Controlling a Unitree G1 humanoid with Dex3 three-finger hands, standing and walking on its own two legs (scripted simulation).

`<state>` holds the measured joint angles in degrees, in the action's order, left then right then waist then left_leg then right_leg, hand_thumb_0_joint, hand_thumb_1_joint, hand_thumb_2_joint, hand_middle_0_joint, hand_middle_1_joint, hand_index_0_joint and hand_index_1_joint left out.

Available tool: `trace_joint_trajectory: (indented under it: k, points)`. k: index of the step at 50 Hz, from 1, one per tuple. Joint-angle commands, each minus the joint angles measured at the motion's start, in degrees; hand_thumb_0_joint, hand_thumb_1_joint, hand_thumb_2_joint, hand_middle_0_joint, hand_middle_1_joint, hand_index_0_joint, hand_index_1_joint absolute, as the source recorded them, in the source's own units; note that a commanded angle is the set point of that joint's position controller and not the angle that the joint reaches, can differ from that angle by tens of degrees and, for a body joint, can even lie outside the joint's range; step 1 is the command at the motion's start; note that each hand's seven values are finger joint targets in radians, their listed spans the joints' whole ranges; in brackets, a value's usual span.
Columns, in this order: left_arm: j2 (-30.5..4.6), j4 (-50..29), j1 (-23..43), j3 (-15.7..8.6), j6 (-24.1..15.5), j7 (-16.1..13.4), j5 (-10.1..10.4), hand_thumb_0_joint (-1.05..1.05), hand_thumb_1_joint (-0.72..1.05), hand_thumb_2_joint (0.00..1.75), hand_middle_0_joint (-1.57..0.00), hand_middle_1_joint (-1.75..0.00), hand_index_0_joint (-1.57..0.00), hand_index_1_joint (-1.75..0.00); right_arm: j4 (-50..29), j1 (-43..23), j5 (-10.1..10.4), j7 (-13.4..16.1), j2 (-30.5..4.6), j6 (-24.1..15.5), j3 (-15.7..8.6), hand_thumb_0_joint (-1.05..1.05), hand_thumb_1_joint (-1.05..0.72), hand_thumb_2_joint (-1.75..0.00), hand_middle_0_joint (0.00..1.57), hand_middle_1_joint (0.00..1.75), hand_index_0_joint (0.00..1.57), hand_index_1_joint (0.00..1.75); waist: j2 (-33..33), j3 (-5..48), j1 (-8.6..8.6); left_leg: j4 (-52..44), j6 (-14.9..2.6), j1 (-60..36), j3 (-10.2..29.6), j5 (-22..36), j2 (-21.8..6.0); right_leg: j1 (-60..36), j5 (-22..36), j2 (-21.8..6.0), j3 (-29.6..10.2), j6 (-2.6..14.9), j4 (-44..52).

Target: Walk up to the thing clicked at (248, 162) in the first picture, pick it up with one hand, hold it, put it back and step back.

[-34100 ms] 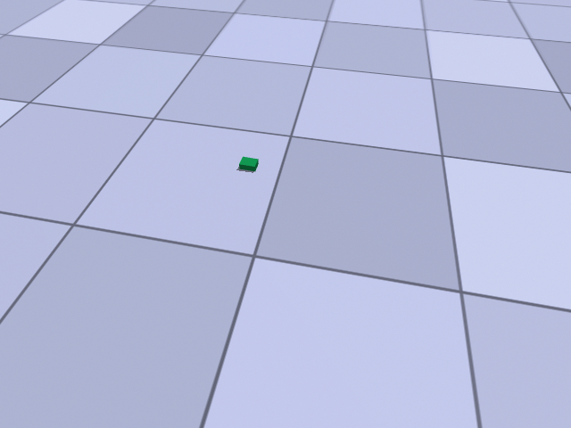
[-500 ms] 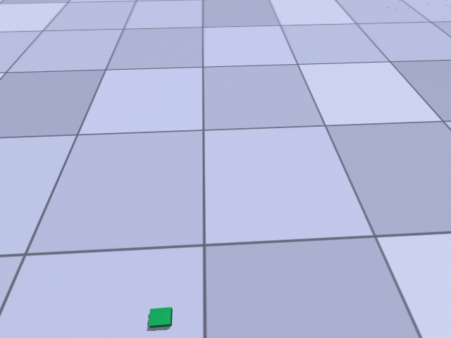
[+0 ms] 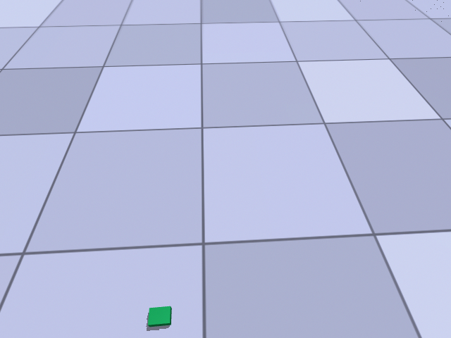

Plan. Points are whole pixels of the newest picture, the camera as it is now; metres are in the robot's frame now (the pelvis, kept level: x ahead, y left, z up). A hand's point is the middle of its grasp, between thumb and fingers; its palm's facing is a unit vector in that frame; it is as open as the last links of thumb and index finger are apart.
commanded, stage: stand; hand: left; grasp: from above
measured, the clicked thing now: (160, 316) +0.34 +0.27 -0.77
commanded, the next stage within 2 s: step back in 0.08 s
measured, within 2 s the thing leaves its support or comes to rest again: neither
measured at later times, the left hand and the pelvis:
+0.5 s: hand out of the picture +0.06 +0.28 -0.17, palm faces -0.03 -0.91 -0.41, open 7.4 cm; pelvis -0.07 +0.00 -0.03, yaw -2 degrees
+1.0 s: hand out of the picture -0.08 +0.26 -0.17, palm faces +0.02 -0.92 -0.40, open 7.4 cm; pelvis -0.19 -0.01 -0.03, yaw +2 degrees
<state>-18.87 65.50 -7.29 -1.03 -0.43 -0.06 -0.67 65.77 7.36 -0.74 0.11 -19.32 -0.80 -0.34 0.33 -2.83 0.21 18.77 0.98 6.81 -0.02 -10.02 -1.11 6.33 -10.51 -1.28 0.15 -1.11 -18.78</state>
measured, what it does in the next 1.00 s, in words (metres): walks backwards: right foot, then left foot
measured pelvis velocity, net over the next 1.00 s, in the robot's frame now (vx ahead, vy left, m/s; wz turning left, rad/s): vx -0.19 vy -0.01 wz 0.03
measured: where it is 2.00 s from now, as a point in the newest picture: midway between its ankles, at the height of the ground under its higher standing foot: outside the picture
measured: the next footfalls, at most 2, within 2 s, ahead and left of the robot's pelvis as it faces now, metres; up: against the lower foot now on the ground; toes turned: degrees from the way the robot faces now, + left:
right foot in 0.60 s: -0.08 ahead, -0.12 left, +0.00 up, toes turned -1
left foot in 0.98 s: -0.15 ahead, +0.10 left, +0.00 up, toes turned -2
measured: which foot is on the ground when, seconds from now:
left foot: down 0.00-0.60, up 0.62-0.96, down 0.98-1.00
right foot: down 0.00-0.36, up 0.38-0.58, down 0.60-1.00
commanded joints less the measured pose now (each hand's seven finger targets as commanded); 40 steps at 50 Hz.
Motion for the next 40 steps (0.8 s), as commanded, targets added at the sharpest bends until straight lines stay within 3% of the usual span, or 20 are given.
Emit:
trace_joint_trajectory:
  k: [1,3,4,6,13,16,17,18,19,20,22,26,28,29,30,31,32,34,35,40]
  points:
    - [-11.95,-3.09,2.25,-2.12,-1.29,-0.73,0.05,0.0,0.9,0.9,-0.2,-0.3,-0.2,-0.3,-3.51,-2.32,-0.05,0.64,-11.48,-1.05,-2.05,0.0,-0.9,-0.9,0.2,0.3,0.2,0.3,-0.33,3.34,-0.24,-2.65,-1.94,-0.97,4.77,5.78,-6.13,-0.21,6.8,-6.04,-4.58,1.9,2.95]
    - [-11.7,-3.13,2.2,-1.98,-1.24,-0.77,0.03,0.0,0.9,0.9,-0.2,-0.3,-0.2,-0.3,-3.62,-2.42,-0.09,0.61,-11.75,-0.97,-2.14,0.0,-0.9,-0.9,0.2,0.3,0.2,0.3,-0.51,3.56,-0.19,-2.64,-1.95,-1.22,4.81,6.24,-6.23,-0.11,6.72,-5.97,-4.39,1.81,3.1]
    - [-16.53,-5.3,2.65,-3.93,-0.72,-1.02,1.08,0.0,0.9,0.9,-0.2,-0.3,-0.2,-0.3,-5.07,-4.28,0.42,0.39,-15.29,0.16,-3.52,0.0,-0.9,-0.9,0.2,0.3,0.2,0.3,-1.7,-1.77,-0.56,3.17,-3.21,2.34,5.23,15.18,-5.26,4.75,18.49,-5.24,-5.77,2.43,-1.95]
    - [-15.78,-7.05,1.56,-4.1,-0.45,-1.39,1.31,0.0,0.9,0.9,-0.2,-0.3,-0.2,-0.3,-6.47,-2.76,1.12,0.31,-14.44,0.89,-3.69,0.0,-0.9,-0.9,0.2,0.3,0.2,0.3,-1.11,2.54,-1.1,6.57,-3.94,1.97,4.13,18.71,-5.12,3.06,22.3,-5.51,-5.18,3.67,-4.83]
    - [-16.69,-13.29,3.17,-4.54,1.0,-1.33,0.59,0.0,0.9,0.9,-0.2,-0.3,-0.2,-0.3,-10.88,-2.04,1.15,0.12,-14.22,2.46,-4.86,0.0,-0.9,-0.9,0.2,0.3,0.2,0.3,-3.08,9.36,-1.31,17.19,-5.78,3.13,3.05,12.07,-2.98,7.52,18.33,-8.24,-8.56,8.89,-10.9]
    - [-16.2,-15.14,3.81,-4.53,1.69,-1.12,0.32,0.0,0.9,0.9,-0.2,-0.3,-0.2,-0.3,-12.5,-1.11,0.84,-0.28,-15.63,2.64,-5.42,0.0,-0.9,-0.9,0.2,0.3,0.2,0.3,-0.73,7.82,-1.75,13.71,-8.91,5.64,7.8,10.63,-6.25,11.28,8.64,-4.41,-6.49,7.52,-18.04]
    - [-14.87,-15.53,3.71,-4.21,2.0,-1.02,0.14,0.0,0.9,0.9,-0.2,-0.3,-0.2,-0.3,-13.03,-1.03,0.47,-0.4,-17.24,2.59,-6.04,0.0,-0.9,-0.9,0.2,0.3,0.2,0.3,3.61,6.89,-2.2,8.04,-11.51,7.03,12.33,12.16,-10.66,12.81,1.41,0.0,-3.28,5.29,-24.3]
    - [-13.73,-15.66,2.92,-4.25,2.41,-1.07,-0.05,0.0,0.9,0.9,-0.2,-0.3,-0.2,-0.3,-14.04,-1.87,-0.13,-0.41,-20.01,2.35,-6.73,0.0,-0.9,-0.9,0.2,0.3,0.2,0.3,11.7,6.31,-2.42,2.23,-15.99,9.99,19.2,15.06,-17.58,13.28,-14.73,5.37,0.14,3.52,-35.86]
    - [-13.72,-15.7,1.83,-4.77,2.89,-1.15,-0.17,0.0,0.9,0.9,-0.2,-0.3,-0.2,-0.3,-14.91,-1.34,-0.67,-0.36,-20.62,1.95,-7.08,0.0,-0.9,-0.9,0.2,0.3,0.2,0.3,12.19,6.38,-2.47,0.56,-18.78,10.02,23.43,15.67,-20.72,15.47,-24.63,6.18,-4.59,3.32,-44.9]
    - [-14.0,-15.87,0.73,-4.73,3.07,-1.22,0.03,0.0,0.9,0.9,-0.2,-0.3,-0.2,-0.3,-16.1,-2.3,-0.86,0.05,-20.39,1.68,-7.2,0.0,-0.9,-0.9,0.2,0.3,0.2,0.3,10.03,6.47,-1.69,1.89,-19.58,8.87,21.6,16.43,-21.19,18.12,-24.5,4.84,-7.76,3.71,-49.22]
    - [-13.62,-15.6,-1.52,-4.98,2.93,-1.02,0.66,0.0,0.9,0.9,-0.2,-0.3,-0.2,-0.3,-17.84,-4.71,-1.18,0.65,-17.98,1.58,-6.57,0.0,-0.9,-0.9,0.2,0.3,0.2,0.3,7.54,5.84,0.19,6.2,-16.83,9.86,14.18,18.14,-16.92,17.9,-22.16,4.32,-7.55,3.53,-50.83]
    - [-12.45,-16.34,-5.14,-5.59,2.2,-0.45,-0.19,0.0,0.9,0.9,-0.2,-0.3,-0.2,-0.3,-19.37,-3.97,-1.53,0.97,-17.29,1.94,-6.35,0.0,-0.9,-0.9,0.2,0.3,0.2,0.3,9.56,7.42,0.79,10.79,-13.45,3.69,11.87,16.41,-14.3,14.6,-20.05,1.37,-3.77,1.77,-26.89]
    - [-11.38,-14.43,-9.9,-5.86,1.22,-0.96,-1.0,0.0,0.9,0.9,-0.2,-0.3,-0.2,-0.3,-19.55,-5.32,-0.49,0.97,-17.45,2.78,-5.98,0.0,-0.9,-0.9,0.2,0.3,0.2,0.3,7.73,7.79,3.14,17.36,-10.54,6.69,9.4,14.7,-12.22,4.94,-4.77,2.16,-0.75,1.21,-5.14]
    - [-14.61,-15.03,-8.12,-6.84,0.53,-1.33,-1.98,0.0,0.9,0.9,-0.2,-0.3,-0.2,-0.3,-19.07,-2.58,0.13,0.76,-15.12,3.05,-4.96,0.0,-0.9,-0.9,0.2,0.3,0.2,0.3,1.57,5.72,1.32,21.51,-7.06,15.34,7.34,5.69,-7.98,-0.19,0.86,0.74,-5.86,1.72,-2.82]
    - [-20.65,-16.82,-5.74,-8.3,0.19,-1.4,-2.45,0.0,0.9,0.9,-0.2,-0.3,-0.2,-0.3,-19.45,0.43,0.39,0.67,-10.96,3.12,-3.82,0.0,-0.9,-0.9,0.2,0.3,0.2,0.3,-14.58,4.12,-0.65,30.29,-2.32,28.53,3.05,-17.63,1.55,-3.38,4.3,-12.23,-25.43,5.36,-0.56]
    - [-25.58,-19.4,-3.09,-9.0,0.51,-1.27,-2.29,0.0,0.9,0.9,-0.2,-0.3,-0.2,-0.3,-19.7,-3.82,0.27,1.74,-13.3,3.57,-4.91,0.0,-0.9,-0.9,0.2,0.3,0.2,0.3,-15.48,2.42,3.0,42.46,-1.44,23.77,8.17,-27.81,5.86,12.31,7.93,-21.93,-33.82,16.43,1.42]
    - [-23.66,-20.85,-1.02,-8.65,-0.09,-1.54,-2.13,0.0,0.9,0.9,-0.2,-0.3,-0.2,-0.3,-18.96,-4.05,0.21,1.89,-15.27,3.82,-5.77,0.0,-0.9,-0.9,0.2,0.3,0.2,0.3,-11.34,0.57,1.88,50.92,-1.49,20.63,12.11,-25.23,5.54,16.23,10.83,-21.65,-33.26,18.37,0.98]
    - [-17.5,-21.5,3.75,-7.19,-0.18,-1.71,-1.32,0.0,0.9,0.9,-0.2,-0.3,-0.2,-0.3,-16.97,1.26,1.45,1.69,-14.62,3.36,-5.49,0.0,-0.9,-0.9,0.2,0.3,0.2,0.3,-4.89,0.86,-2.3,52.45,-1.41,21.92,12.1,-17.8,8.02,10.43,19.91,-11.72,-17.06,12.44,-4.7]
    - [-16.82,-21.77,3.94,-7.45,-0.04,-1.77,-1.29,0.0,0.9,0.9,-0.2,-0.3,-0.2,-0.3,-16.56,2.48,1.67,1.92,-14.58,3.02,-4.9,0.0,-0.9,-0.9,0.2,0.3,0.2,0.3,-6.91,2.65,-2.36,52.06,-0.94,23.08,10.74,-17.05,8.66,6.8,22.37,-10.91,-14.35,11.27,-6.52]
    - [-14.42,-22.45,-4.71,-7.2,0.6,-2.63,-1.12,0.0,0.9,0.9,-0.2,-0.3,-0.2,-0.3,-18.62,0.79,0.62,2.32,-13.72,2.65,-4.02,0.0,-0.9,-0.9,0.2,0.3,0.2,0.3,-8.26,5.15,3.3,41.31,0.66,26.66,8.68,-19.34,6.15,-7.61,29.37,-13.44,-15.19,14.43,-10.55]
